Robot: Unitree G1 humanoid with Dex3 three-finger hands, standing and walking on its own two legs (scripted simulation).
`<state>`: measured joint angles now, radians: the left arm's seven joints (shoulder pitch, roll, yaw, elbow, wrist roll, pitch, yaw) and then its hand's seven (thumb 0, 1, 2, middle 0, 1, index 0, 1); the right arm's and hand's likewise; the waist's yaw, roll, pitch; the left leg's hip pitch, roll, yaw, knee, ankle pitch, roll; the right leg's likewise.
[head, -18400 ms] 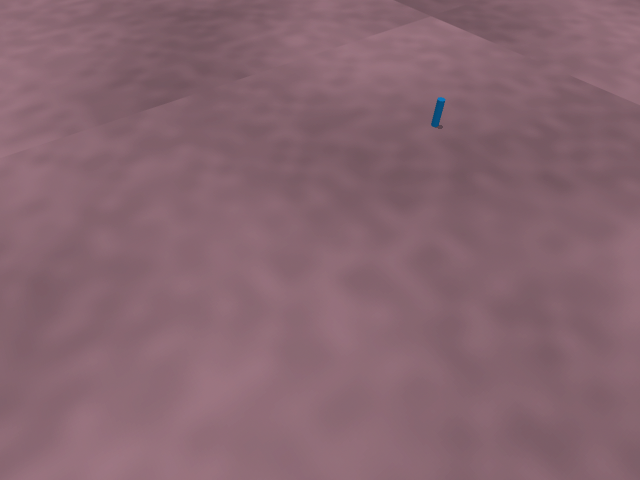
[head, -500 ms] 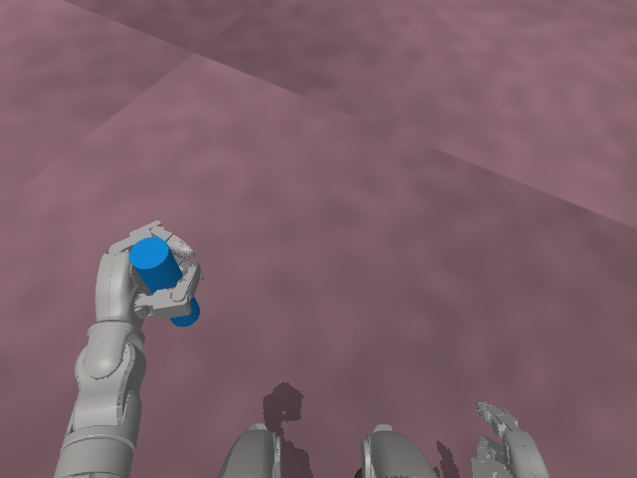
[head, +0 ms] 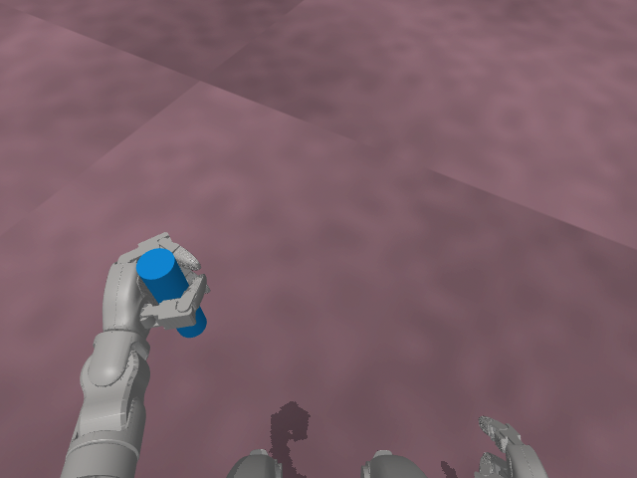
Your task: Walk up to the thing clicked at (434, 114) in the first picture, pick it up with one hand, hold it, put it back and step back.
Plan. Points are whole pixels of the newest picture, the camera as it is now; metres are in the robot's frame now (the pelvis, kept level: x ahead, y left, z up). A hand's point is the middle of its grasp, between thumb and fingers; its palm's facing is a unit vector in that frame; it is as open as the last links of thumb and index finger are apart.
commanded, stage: lift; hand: left
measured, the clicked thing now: (176, 297) +0.33 +0.19 +0.02
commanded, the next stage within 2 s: hold in 0.12 s
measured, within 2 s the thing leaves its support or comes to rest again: neither
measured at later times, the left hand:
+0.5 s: hand (188, 283) +0.33 +0.16 +0.06, palm faces +0.02 -1.00 +0.01, open 5.3 cm
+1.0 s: hand (187, 279) +0.33 +0.16 +0.07, palm faces +0.02 -1.00 +0.01, open 5.3 cm
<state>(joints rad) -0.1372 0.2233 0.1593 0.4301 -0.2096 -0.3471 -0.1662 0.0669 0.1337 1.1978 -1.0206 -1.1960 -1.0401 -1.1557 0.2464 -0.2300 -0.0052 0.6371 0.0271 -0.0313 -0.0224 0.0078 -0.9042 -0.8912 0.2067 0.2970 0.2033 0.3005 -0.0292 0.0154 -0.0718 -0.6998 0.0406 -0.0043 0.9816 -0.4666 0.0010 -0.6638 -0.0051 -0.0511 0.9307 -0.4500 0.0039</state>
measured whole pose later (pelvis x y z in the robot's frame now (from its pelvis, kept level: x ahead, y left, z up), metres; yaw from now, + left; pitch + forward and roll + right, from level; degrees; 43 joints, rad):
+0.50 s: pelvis +0.00 -0.01 +0.01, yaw +0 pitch +8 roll -1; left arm -0.14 0.20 0.16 0.45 -0.20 -0.35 -0.16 0.07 0.14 1.20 -1.02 -1.20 -1.04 -1.16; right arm 0.24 -0.23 -0.01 0.63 0.03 -0.01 -0.02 0.01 -0.90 -0.89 0.21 0.30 0.20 0.30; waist -0.03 0.02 -0.05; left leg -0.60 0.04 0.00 0.89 -0.43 -0.01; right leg -0.57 0.00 -0.05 0.86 -0.42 0.00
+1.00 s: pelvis +0.00 +0.00 +0.02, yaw +0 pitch +6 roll -1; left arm -0.14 0.20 0.14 0.44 -0.20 -0.32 -0.14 0.07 0.14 1.20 -1.02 -1.20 -1.04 -1.16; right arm 0.24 -0.23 -0.01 0.64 0.03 -0.02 -0.02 0.01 -0.90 -0.90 0.21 0.30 0.20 0.30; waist -0.03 0.01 -0.04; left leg -0.53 0.04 0.01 0.84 -0.40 0.00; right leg -0.51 0.00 -0.04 0.80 -0.39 0.00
